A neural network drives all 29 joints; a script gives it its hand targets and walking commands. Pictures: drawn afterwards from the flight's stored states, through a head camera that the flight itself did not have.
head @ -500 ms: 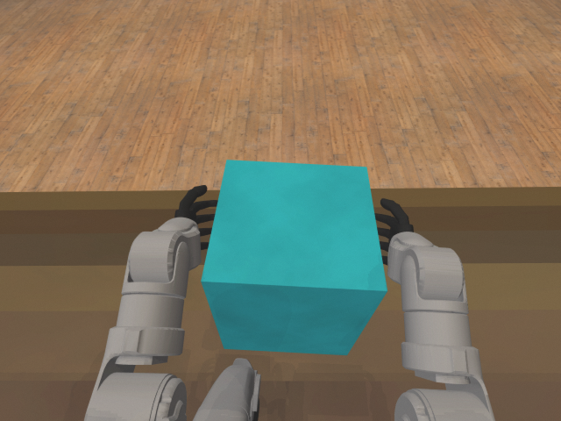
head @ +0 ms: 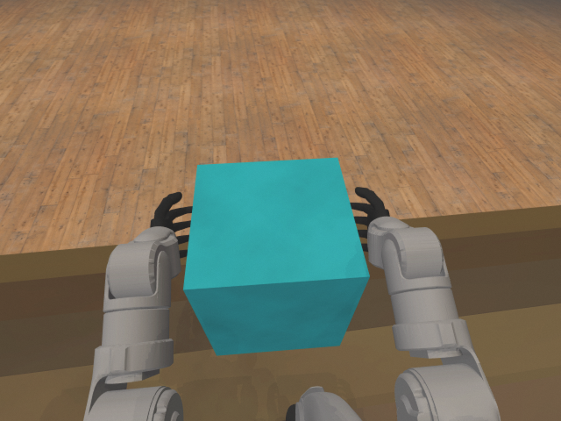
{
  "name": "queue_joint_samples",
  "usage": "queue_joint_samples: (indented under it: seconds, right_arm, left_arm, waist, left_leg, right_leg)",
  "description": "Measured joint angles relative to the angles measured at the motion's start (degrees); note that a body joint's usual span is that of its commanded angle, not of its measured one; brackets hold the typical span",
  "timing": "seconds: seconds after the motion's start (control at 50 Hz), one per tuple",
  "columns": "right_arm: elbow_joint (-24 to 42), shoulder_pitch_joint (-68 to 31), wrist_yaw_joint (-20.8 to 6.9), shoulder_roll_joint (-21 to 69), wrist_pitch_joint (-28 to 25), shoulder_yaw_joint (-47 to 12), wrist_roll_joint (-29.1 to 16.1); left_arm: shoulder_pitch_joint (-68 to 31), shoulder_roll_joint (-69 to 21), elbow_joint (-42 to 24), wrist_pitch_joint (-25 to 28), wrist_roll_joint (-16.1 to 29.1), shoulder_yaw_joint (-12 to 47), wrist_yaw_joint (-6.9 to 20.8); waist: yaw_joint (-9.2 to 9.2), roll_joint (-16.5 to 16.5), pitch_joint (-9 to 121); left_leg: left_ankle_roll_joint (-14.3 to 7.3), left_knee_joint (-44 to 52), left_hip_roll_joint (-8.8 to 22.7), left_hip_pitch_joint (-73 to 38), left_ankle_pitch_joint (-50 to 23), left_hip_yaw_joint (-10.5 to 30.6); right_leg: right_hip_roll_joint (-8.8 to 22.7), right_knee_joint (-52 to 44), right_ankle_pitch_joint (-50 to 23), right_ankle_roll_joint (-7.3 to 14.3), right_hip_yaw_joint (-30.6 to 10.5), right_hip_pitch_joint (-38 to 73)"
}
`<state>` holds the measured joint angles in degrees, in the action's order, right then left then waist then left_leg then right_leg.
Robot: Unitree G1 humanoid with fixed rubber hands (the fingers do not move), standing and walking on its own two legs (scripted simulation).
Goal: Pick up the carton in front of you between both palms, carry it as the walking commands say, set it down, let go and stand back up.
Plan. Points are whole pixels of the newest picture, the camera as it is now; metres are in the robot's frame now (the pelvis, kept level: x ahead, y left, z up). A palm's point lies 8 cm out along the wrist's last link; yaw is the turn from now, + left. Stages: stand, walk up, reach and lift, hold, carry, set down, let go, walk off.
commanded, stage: carry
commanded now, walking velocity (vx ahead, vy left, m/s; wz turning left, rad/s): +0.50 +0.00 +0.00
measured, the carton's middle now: (273, 262) +0.35 -0.02 +0.02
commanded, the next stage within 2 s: none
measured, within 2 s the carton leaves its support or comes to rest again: neither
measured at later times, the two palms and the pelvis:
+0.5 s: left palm (204, 160) +0.73 +0.12 -0.08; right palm (322, 165) +0.71 -0.18 -0.09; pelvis +0.38 -0.01 -0.20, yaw -1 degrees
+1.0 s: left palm (218, 141) +1.11 +0.12 -0.30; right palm (296, 134) +1.13 -0.18 -0.30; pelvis +0.78 -0.06 -0.40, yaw -2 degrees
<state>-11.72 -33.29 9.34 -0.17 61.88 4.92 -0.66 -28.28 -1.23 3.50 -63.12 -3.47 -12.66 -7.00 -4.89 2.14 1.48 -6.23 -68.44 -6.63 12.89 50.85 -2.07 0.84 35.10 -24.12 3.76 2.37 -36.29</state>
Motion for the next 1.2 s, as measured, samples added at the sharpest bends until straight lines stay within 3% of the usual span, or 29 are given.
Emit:
queue_joint_samples:
  seconds: [0.02, 0.04, 0.06, 0.1, 0.14, 0.24, 0.34, 0.42, 0.46, 0.48, 0.52, 0.56, 0.6, 0.64, 0.7, 0.76, 0.82, 0.86, 0.9, 0.94, 1.04, 1.12, 1.2]
  right_arm:
    - [0.8, 0.5, -0.1, -0.5, 0.2, 0.7, -0.3]
    - [1.7, 1.0, -0.5, -1.2, 0.6, 1.8, -0.6]
    - [1.8, 0.6, -1.0, -1.8, 0.4, 2.8, -0.8]
    - [1.5, 0.4, -1.6, -1.1, 0.2, 4.5, 0.4]
    - [1.1, 0.5, -1.9, 0.4, 0.9, 5.8, 2.1]
    - [1.8, 3.4, -2.1, 2.6, 0.9, 7.5, 5.2]
    - [7.1, 6.8, -2.2, 2.9, 0.1, 7.4, 5.3]
    - [12.1, 8.4, -2.2, 2.6, -0.1, 6.9, 5.0]
    - [12.0, 7.5, -1.9, 2.9, -0.1, 5.6, 5.1]
    - [11.3, 6.4, -1.6, 3.1, 0.0, 4.7, 5.2]
    - [9.1, 4.9, -1.0, 2.9, -0.7, 3.2, 5.0]
    - [6.6, 4.1, -0.7, 1.3, 0.2, 2.4, 3.1]
    - [3.5, 2.6, -0.3, -0.2, 0.8, 1.6, 1.3]
    - [-0.3, 1.3, 0.0, -0.6, 0.2, 0.7, 0.3]
    - [-3.5, 0.8, 0.7, -1.0, -0.3, -0.7, -1.1]
    - [-4.1, 0.0, 1.0, -1.1, -0.9, -1.9, -2.0]
    - [-2.7, -0.9, 1.0, -0.7, -0.9, -1.4, -2.0]
    - [-1.1, -0.6, 0.4, -1.3, -0.5, 0.4, -1.9]
    - [-0.7, -0.9, -0.8, -1.3, -0.9, 2.4, -0.9]
    - [-0.4, -0.5, -1.4, 0.1, -0.7, 4.2, 1.5]
    - [0.6, 3.2, -2.3, 2.6, 0.4, 7.3, 5.1]
    - [4.0, 5.9, -2.4, 2.6, 0.4, 7.5, 5.3]
    - [9.0, 7.6, -2.4, 1.9, 0.3, 6.8, 4.7]
  left_arm:
    - [-0.7, -0.4, 0.5, 0.2, -0.3, 0.7, -0.1]
    - [-1.7, -0.9, 1.4, 0.1, -0.8, 1.6, -0.3]
    - [-2.6, -1.3, 2.1, 0.7, -1.1, 2.3, -0.6]
    - [-3.4, -0.6, 3.8, 1.3, -0.3, 3.5, -1.3]
    - [-3.7, 0.6, 5.5, 1.0, 1.4, 4.0, -1.6]
    - [-3.3, 1.6, 9.4, 2.4, 4.6, 5.6, -3.0]
    - [-3.2, 1.0, 8.2, 4.1, 5.4, 6.4, -3.1]
    - [-2.9, 0.0, 4.5, 4.7, 5.2, 6.1, -3.1]
    - [-1.9, 0.4, 2.4, 4.3, 5.2, 4.9, -2.6]
    - [-1.2, 0.9, 1.4, 4.0, 5.1, 4.1, -2.0]
    - [-1.2, 1.4, 1.4, 4.2, 4.2, 2.7, -0.8]
    - [-0.7, -0.2, 2.0, 3.2, 2.1, 1.7, -0.3]
    - [-1.4, -1.3, 3.3, 2.1, -0.4, 0.8, 0.0]
    - [-1.3, -1.5, 4.6, 1.8, -1.8, -0.5, 0.7]
    - [0.2, -2.0, 4.7, 1.5, -2.7, -1.5, 1.0]
    - [1.4, -1.6, 2.6, 1.1, -2.5, -1.6, 1.0]
    - [1.9, -0.7, -0.3, 0.7, -1.9, -0.5, 0.8]
    - [0.5, -0.8, 0.1, 0.7, -1.5, 0.9, 0.1]
    - [-0.9, -0.9, 0.9, 1.2, -1.2, 2.2, -1.0]
    - [-2.1, 0.2, 3.1, 1.3, 0.5, 3.1, -1.7]
    - [-2.9, 1.4, 9.3, 2.3, 3.9, 4.9, -2.4]
    - [-3.2, 1.5, 10.1, 3.4, 4.9, 6.6, -2.7]
    - [-3.3, 0.6, 7.2, 4.2, 4.8, 6.7, -2.7]
  waist:
    - [1.63, 0.1, 0.3]
    - [3.75, 0.4, 1.0]
    - [6.08, -1.0, 1.2]
    - [8.33, -1.7, 1.3]
    - [10.26, -0.8, 1.4]
    - [12.19, -2.0, -1.4]
    - [12.42, -3.0, -3.7]
    - [11.14, -4.7, -3.0]
    - [7.94, -5.0, -2.0]
    - [5.64, -5.2, -1.4]
    - [1.79, -2.9, -1.1]
    - [-0.48, -4.0, -0.1]
    - [-2.24, -4.4, 0.6]
    - [-3.4, -3.1, 0.4]
    - [-4.36, -2.7, 0.0]
    - [-3.84, -1.2, -0.4]
    - [-1.84, 0.1, -0.1]
    - [2.21, 0.7, 0.0]
    - [6.73, -0.5, 0.1]
    - [8.98, -0.3, 0.4]
    - [11.57, -2.0, -1.0]
    - [12.13, -2.7, -2.7]
    - [11.37, -4.9, -2.6]
  left_leg:
    - [0.7, -7.1, 0.8, 0.4, -5.8, -1.0]
    - [2.0, -16.4, 1.4, 2.0, -11.3, -1.5]
    - [3.5, -26.0, 2.1, 4.6, -11.8, -0.4]
    - [4.9, -34.4, 1.4, 10.9, -15.0, 3.4]
    - [5.0, -29.5, 2.9, 17.6, -18.2, 4.1]
    - [4.7, -5.3, 7.1, 29.1, -28.8, 6.0]
    - [3.2, 12.6, 7.7, 32.1, -57.2, 4.6]
    - [2.4, 30.4, 6.3, 25.6, -71.3, 0.7]
    - [1.0, 33.3, 5.0, 18.8, -73.7, -2.5]
    - [-0.5, 34.0, 4.3, 14.4, -66.9, -3.1]
    - [-0.7, 27.6, 1.0, 13.4, -52.3, -3.3]
    - [-1.8, 25.7, -0.3, 10.4, -38.2, -1.8]
    - [-1.7, 25.3, -1.1, 8.4, -26.7, -0.5]
    - [-2.2, 21.3, -2.0, 8.5, -24.4, -1.5]
    - [-2.1, 15.8, -2.1, 6.8, -16.7, -0.5]
    - [-1.6, 9.7, -1.9, 4.2, -8.3, 0.5]
    - [-0.9, 2.4, -1.6, 1.2, 0.3, 0.4]
    - [1.3, -13.1, -0.5, 3.1, -11.0, -1.4]
    - [4.6, -31.3, 0.1, 10.2, -14.6, 0.2]
    - [5.1, -33.4, 1.0, 18.2, -18.1, 2.6]
    - [5.0, -7.5, 6.7, 30.5, -30.3, 6.0]
    - [3.5, 11.0, 7.6, 32.3, -57.4, 5.0]
    - [2.8, 30.7, 6.6, 25.1, -71.9, 0.9]
  right_leg:
    - [-1.0, -1.7, -0.9, 0.5, 2.1, 4.0]
    - [-1.8, -3.2, 3.7, 1.1, 3.5, 8.2]
    - [-3.3, -0.6, 13.1, 1.2, 4.5, 8.8]
    - [-5.6, 4.8, 29.2, 2.3, 4.1, 9.3]
    - [-6.8, 5.7, 44.0, 4.2, 2.8, 11.3]
    - [-7.8, 14.6, 51.4, 5.4, 4.2, 11.3]
    - [-7.8, 22.9, 62.5, 4.7, 2.5, 14.0]
    - [-8.5, 31.1, 73.1, 4.2, 2.0, 18.3]
    - [-7.2, 42.3, 65.3, 3.8, 4.0, 18.3]
    - [-6.0, 52.1, 58.6, 3.9, 5.2, 16.0]
    - [-5.0, 65.9, 57.9, 0.5, 1.2, 9.8]
    - [-5.5, 62.9, 53.8, -0.8, -2.2, 3.8]
    - [-3.5, 50.5, 50.0, -1.5, -3.2, -1.9]
    - [-1.2, 40.4, 44.9, -1.5, -4.7, -5.9]
    - [-0.1, 30.6, 29.3, -0.7, -5.2, -9.5]
    - [-0.3, 13.5, 11.1, -0.5, -4.0, -7.4]
    - [-1.3, 1.4, 2.3, -0.2, -0.6, -1.2]
    - [-2.3, -2.0, 1.7, 2.0, 2.3, 6.5]
    - [-4.8, 1.8, 23.0, 4.2, 3.2, 10.5]
    - [-6.4, 4.8, 41.3, 4.5, 2.3, 12.8]
    - [-7.9, 15.3, 52.5, 5.0, 4.3, 13.2]
    - [-7.3, 22.9, 62.9, 4.1, 2.9, 15.5]
    - [-7.5, 31.3, 74.4, 3.2, 2.2, 19.7]
